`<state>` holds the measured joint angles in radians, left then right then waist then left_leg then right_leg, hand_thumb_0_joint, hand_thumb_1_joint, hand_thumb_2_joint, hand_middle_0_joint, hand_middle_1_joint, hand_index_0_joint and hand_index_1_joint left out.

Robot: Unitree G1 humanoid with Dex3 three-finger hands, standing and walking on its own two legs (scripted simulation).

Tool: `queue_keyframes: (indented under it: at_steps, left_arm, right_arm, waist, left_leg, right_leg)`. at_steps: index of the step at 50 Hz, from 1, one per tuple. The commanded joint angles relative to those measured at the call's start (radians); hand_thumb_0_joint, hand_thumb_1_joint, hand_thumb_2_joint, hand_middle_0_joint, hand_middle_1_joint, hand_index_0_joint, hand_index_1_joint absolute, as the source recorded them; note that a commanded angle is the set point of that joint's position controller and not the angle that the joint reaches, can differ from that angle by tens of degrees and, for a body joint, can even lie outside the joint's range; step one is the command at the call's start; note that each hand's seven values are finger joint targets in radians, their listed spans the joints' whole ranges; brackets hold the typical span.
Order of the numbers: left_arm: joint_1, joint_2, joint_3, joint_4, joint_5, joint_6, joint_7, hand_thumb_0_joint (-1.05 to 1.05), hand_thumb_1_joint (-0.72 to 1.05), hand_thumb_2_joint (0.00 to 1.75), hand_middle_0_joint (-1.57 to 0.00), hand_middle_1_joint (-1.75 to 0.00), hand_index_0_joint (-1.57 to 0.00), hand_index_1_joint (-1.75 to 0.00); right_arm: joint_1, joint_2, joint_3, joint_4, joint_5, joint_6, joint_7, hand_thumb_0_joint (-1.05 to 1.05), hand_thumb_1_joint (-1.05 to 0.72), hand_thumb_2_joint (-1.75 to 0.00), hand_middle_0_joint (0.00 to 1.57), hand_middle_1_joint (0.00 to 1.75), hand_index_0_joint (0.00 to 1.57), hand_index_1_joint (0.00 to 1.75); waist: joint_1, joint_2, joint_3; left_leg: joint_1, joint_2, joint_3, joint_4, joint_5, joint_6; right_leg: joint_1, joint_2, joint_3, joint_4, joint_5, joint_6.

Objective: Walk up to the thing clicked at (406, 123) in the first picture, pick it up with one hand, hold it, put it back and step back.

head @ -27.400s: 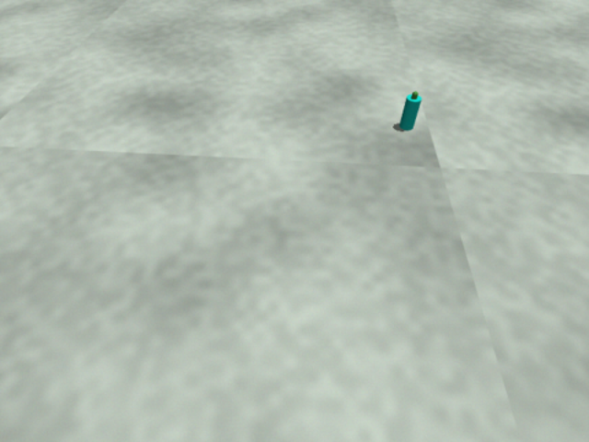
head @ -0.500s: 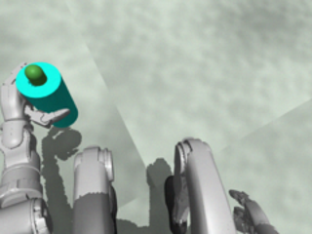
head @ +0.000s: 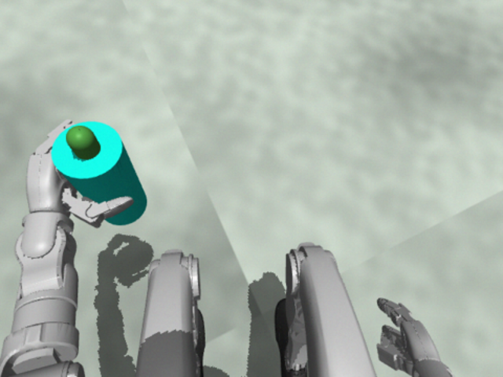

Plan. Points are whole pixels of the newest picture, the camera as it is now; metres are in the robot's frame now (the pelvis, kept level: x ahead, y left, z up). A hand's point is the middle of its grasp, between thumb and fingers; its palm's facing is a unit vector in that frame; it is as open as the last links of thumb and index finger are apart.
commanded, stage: lift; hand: left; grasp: from the side
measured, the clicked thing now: (105, 175) +0.41 +0.21 -0.01
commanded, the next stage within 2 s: hold in 1.78 s
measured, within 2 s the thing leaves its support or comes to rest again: neither
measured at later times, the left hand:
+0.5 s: hand (45, 112) +0.39 +0.20 +0.17, palm faces +0.10 -0.99 -0.04, open 11.2 cm
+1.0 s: hand out of the picture +0.39 +0.20 +0.25, palm faces +0.10 -0.99 -0.04, open 11.2 cm
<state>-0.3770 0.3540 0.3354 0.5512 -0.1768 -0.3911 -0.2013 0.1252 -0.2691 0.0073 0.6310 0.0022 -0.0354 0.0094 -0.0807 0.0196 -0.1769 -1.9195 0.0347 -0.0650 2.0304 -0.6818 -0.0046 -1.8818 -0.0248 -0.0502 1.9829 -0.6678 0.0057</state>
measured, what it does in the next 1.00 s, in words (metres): rises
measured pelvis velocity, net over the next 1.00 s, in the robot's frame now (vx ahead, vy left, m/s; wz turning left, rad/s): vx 0.05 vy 0.01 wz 0.04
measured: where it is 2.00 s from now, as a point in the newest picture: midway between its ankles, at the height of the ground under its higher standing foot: (242, 363)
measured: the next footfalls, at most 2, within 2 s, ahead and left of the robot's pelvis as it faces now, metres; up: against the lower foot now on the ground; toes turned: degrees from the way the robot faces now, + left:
none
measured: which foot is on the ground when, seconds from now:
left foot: down 0.00-1.00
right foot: down 0.00-1.00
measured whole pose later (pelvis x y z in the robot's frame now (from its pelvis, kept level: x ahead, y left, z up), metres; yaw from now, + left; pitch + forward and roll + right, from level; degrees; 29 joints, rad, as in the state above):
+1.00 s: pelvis +0.05 +0.01 +0.23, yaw +2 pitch +15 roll -3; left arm -0.14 0.27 0.14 0.40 -0.18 -0.29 -0.06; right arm 0.23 -0.21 0.03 0.66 0.02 -0.08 -0.04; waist -0.05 0.01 -0.10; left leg -0.94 0.04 -0.03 1.20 -0.52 0.00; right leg -0.90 -0.01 -0.05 1.14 -0.50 0.01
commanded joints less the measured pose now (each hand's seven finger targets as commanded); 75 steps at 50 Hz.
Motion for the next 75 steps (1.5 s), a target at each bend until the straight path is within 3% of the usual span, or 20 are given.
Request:
queue_keyframes:
  at_steps: [1, 5, 7, 16, 18, 22, 24, 27, 28, 29, 31, 34, 44, 49, 53, 54, 57, 60, 67, 75]
  left_arm:
    - [-0.329, 0.212, 0.04, -0.456, -0.058, -0.09, 0.022, 0.0, 0.07, 1.18, -1.21, -1.4, -1.26, -1.37]
    - [-0.299, 0.187, 0.027, -0.529, -0.066, -0.064, 0.057, 0.0, 0.09, 1.19, -1.2, -1.41, -1.25, -1.37]
    - [-0.28, 0.212, 0.052, -0.562, -0.07, -0.054, 0.077, 0.0, 0.08, 1.18, -1.2, -1.39, -1.25, -1.36]
    - [-0.108, 0.131, -0.05, -0.64, -0.061, 0.008, 0.117, 0.0, 0.05, 1.2, -1.18, -1.4, -1.23, -1.37]
    - [-0.078, 0.11, -0.06, -0.606, -0.065, 0.02, 0.123, 0.0, 0.04, 1.21, -1.19, -1.41, -1.23, -1.38]
    - [-0.105, 0.091, -0.071, -0.552, -0.053, 0.033, 0.144, 0.0, 0.04, 1.19, -1.18, -1.39, -1.22, -1.36]
    - [-0.108, 0.099, -0.056, -0.516, -0.048, 0.029, 0.155, 0.0, 0.04, 1.2, -1.18, -1.39, -1.22, -1.36]
    - [-0.103, 0.109, -0.048, -0.515, -0.038, 0.015, 0.158, 0.0, 0.03, 1.2, -1.21, -1.4, -1.25, -1.38]
    - [-0.124, 0.079, -0.092, -0.53, -0.038, 0.011, 0.149, 0.0, 0.02, 1.2, -1.2, -1.39, -1.25, -1.37]
    - [-0.109, 0.1, -0.07, -0.535, -0.036, 0.005, 0.15, 0.0, 0.03, 1.2, -1.21, -1.4, -1.25, -1.38]
    - [-0.106, 0.078, -0.109, -0.557, -0.035, -0.001, 0.14, 0.0, 0.02, 1.19, -1.21, -1.39, -1.25, -1.37]
    - [-0.117, 0.076, -0.116, -0.565, -0.04, -0.004, 0.133, 0.0, 0.0, 1.16, -1.21, -1.38, -1.25, -1.36]
    - [-0.149, 0.073, -0.103, -0.518, -0.04, -0.036, 0.143, 0.0, 0.03, 1.17, -1.2, -1.36, -1.23, -1.35]
    - [-0.143, 0.046, -0.139, -0.501, -0.042, -0.033, 0.122, 0.0, 0.06, 1.16, -1.18, -1.35, -1.22, -1.33]
    - [-0.145, 0.034, -0.131, -0.487, -0.05, -0.032, 0.119, 0.0, 0.03, 1.19, -1.2, -1.37, -1.23, -1.36]
    - [-0.146, 0.062, -0.092, -0.498, -0.056, -0.038, 0.125, 0.0, 0.03, 1.2, -1.2, -1.38, -1.23, -1.37]
    - [-0.139, 0.03, -0.119, -0.49, -0.057, -0.038, 0.126, 0.0, 0.06, 1.21, -1.18, -1.37, -1.21, -1.36]
    - [-0.144, 0.053, -0.099, -0.49, -0.053, -0.046, 0.127, 0.0, 0.04, 1.21, -1.18, -1.37, -1.21, -1.36]
    - [-0.149, 0.031, -0.125, -0.497, -0.052, -0.061, 0.11, 0.0, 0.02, 1.19, -1.17, -1.35, -1.19, -1.34]
    - [-0.127, 0.033, -0.101, -0.469, -0.06, -0.056, 0.107, 0.0, 0.05, 1.19, -1.18, -1.36, -1.21, -1.35]
  right_arm:
    - [0.092, -0.176, -0.076, -0.095, 0.017, -0.041, -0.03, 0.0, -0.92, -0.9, 0.2, 0.3, 0.2, 0.3]
    - [0.089, -0.159, -0.077, -0.107, 0.029, -0.046, -0.042, 0.0, -0.91, -0.9, 0.2, 0.3, 0.2, 0.3]
    - [0.092, -0.155, -0.075, -0.105, 0.035, -0.049, -0.048, 0.0, -0.91, -0.9, 0.2, 0.3, 0.2, 0.3]
    - [0.107, -0.124, -0.062, -0.108, 0.041, -0.067, -0.068, 0.0, -0.91, -0.9, 0.2, 0.3, 0.2, 0.3]
    - [0.099, -0.12, -0.06, -0.105, 0.046, -0.073, -0.069, 0.0, -0.91, -0.89, 0.2, 0.3, 0.2, 0.3]
    - [0.118, -0.117, -0.059, -0.088, 0.043, -0.077, -0.073, 0.0, -0.9, -0.89, 0.2, 0.3, 0.2, 0.3]
    - [0.112, -0.108, -0.053, -0.085, 0.042, -0.078, -0.071, 0.0, -0.9, -0.89, 0.2, 0.3, 0.2, 0.3]
    - [0.117, -0.103, -0.052, -0.091, 0.038, -0.079, -0.067, 0.0, -0.91, -0.89, 0.2, 0.3, 0.2, 0.3]
    - [0.112, -0.106, -0.05, -0.095, 0.038, -0.082, -0.066, 0.0, -0.9, -0.89, 0.2, 0.3, 0.2, 0.3]
    - [0.111, -0.105, -0.051, -0.096, 0.035, -0.083, -0.065, 0.0, -0.91, -0.89, 0.2, 0.3, 0.2, 0.3]
    - [0.106, -0.105, -0.049, -0.101, 0.034, -0.086, -0.064, 0.0, -0.91, -0.89, 0.2, 0.3, 0.2, 0.3]
    - [0.112, -0.106, -0.046, -0.097, 0.033, -0.09, -0.066, 0.0, -0.92, -0.9, 0.2, 0.3, 0.2, 0.3]
    - [0.105, -0.097, -0.036, -0.09, 0.023, -0.092, -0.069, 0.0, -0.92, -0.9, 0.2, 0.3, 0.2, 0.3]
    - [0.113, -0.102, -0.037, -0.089, 0.021, -0.093, -0.073, 0.0, -0.91, -0.9, 0.2, 0.3, 0.2, 0.3]
    - [0.116, -0.095, -0.035, -0.085, 0.021, -0.092, -0.073, 0.0, -0.92, -0.9, 0.2, 0.3, 0.2, 0.3]
    - [0.114, -0.089, -0.032, -0.087, 0.023, -0.092, -0.072, 0.0, -0.91, -0.9, 0.2, 0.3, 0.2, 0.3]
    - [0.117, -0.088, -0.033, -0.084, 0.018, -0.089, -0.076, 0.0, -0.91, -0.9, 0.2, 0.3, 0.2, 0.3]
    - [0.116, -0.081, -0.03, -0.077, 0.016, -0.089, -0.078, 0.0, -0.91, -0.9, 0.2, 0.3, 0.2, 0.3]
    - [0.118, -0.082, -0.033, -0.081, 0.012, -0.084, -0.08, 0.0, -0.91, -0.9, 0.2, 0.3, 0.2, 0.3]
    - [0.134, -0.078, -0.033, -0.063, 0.008, -0.075, -0.081, 0.0, -0.91, -0.9, 0.2, 0.3, 0.2, 0.3]
  waist:
    - [0.017, 0.176, -0.669]
    - [0.015, 0.134, -0.644]
    - [0.026, 0.143, -0.647]
    - [0.019, 0.123, -0.616]
    - [0.019, 0.096, -0.546]
    - [0.005, 0.087, -0.448]
    - [0.02, 0.085, -0.403]
    - [0.033, 0.092, -0.408]
    - [0.024, 0.102, -0.397]
    - [0.042, 0.124, -0.41]
    - [0.037, 0.146, -0.422]
    - [0.03, 0.143, -0.427]
    - [0.035, 0.101, -0.311]
    - [0.028, 0.107, -0.318]
    - [0.028, 0.071, -0.29]
    - [0.045, 0.084, -0.306]
    - [0.029, 0.057, -0.294]
    - [0.041, 0.08, -0.283]
    - [0.033, 0.096, -0.289]
    - [0.037, 0.063, -0.285]
  left_leg:
    - [0.598, -0.025, -0.013, -0.361, 0.141, 0.025]
    - [0.636, -0.025, -0.011, -0.425, 0.111, 0.027]
    - [0.675, -0.026, -0.012, -0.458, 0.141, 0.026]
    - [0.9, -0.025, 0.002, -0.597, 0.325, 0.024]
    - [0.903, -0.026, 0.0, -0.64, 0.3, 0.023]
    - [0.958, -0.019, -0.005, -0.711, 0.321, 0.02]
    - [0.964, -0.022, 0.002, -0.742, 0.315, 0.019]
    - [1.019, -0.023, 0.009, -0.791, 0.338, 0.017]
    - [1.054, -0.02, 0.004, -0.818, 0.325, 0.014]
    - [1.078, -0.021, 0.005, -0.834, 0.337, 0.01]
    - [1.141, -0.021, 0.006, -0.868, 0.361, 0.005]
    - [1.204, -0.019, 0.006, -0.903, 0.398, 0.002]
    - [1.239, -0.018, 0.0, -1.031, 0.314, 0.004]
    - [1.32, -0.018, 0.012, -1.065, 0.38, 0.0]
    - [1.33, -0.018, 0.015, -1.092, 0.379, 0.003]
    - [1.328, -0.022, 0.02, -1.095, 0.386, 0.004]
    - [1.35, -0.021, 0.026, -1.114, 0.399, 0.005]
    - [1.371, -0.024, 0.03, -1.128, 0.433, 0.004]
    - [1.435, -0.028, 0.043, -1.147, 0.506, 0.005]
    - [1.457, -0.026, 0.047, -1.165, 0.582, 0.009]
  right_leg:
    - [0.376, 0.028, 0.009, -0.315, 0.173, -0.048]
    - [0.468, 0.03, 0.017, -0.397, 0.158, -0.04]
    - [0.52, 0.029, 0.02, -0.424, 0.182, -0.039]
    - [0.757, 0.037, 0.023, -0.61, 0.349, -0.029]
    - [0.794, 0.04, 0.02, -0.649, 0.336, -0.028]
    - [0.823, 0.041, 0.015, -0.717, 0.351, -0.029]
    - [0.864, 0.038, 0.016, -0.746, 0.349, -0.029]
    - [0.927, 0.036, 0.019, -0.789, 0.371, -0.03]
    - [0.92, 0.037, 0.014, -0.802, 0.356, -0.032]
    - [0.944, 0.035, 0.014, -0.812, 0.364, -0.033]
    - [0.966, 0.037, 0.011, -0.841, 0.379, -0.034]
    - [1.016, 0.038, 0.008, -0.879, 0.412, -0.033]
    - [1.083, 0.042, 0.0, -0.974, 0.346, -0.028]
    - [1.142, 0.045, -0.003, -1.017, 0.405, -0.029]
    - [1.188, 0.047, -0.002, -1.053, 0.406, -0.027]
    - [1.211, 0.044, 0.002, -1.058, 0.413, -0.028]
    - [1.24, 0.047, 0.005, -1.086, 0.431, -0.025]
    - [1.26, 0.044, 0.009, -1.094, 0.46, -0.026]
    - [1.33, 0.041, 0.019, -1.131, 0.537, -0.023]
    - [1.401, 0.041, 0.019, -1.161, 0.614, -0.017]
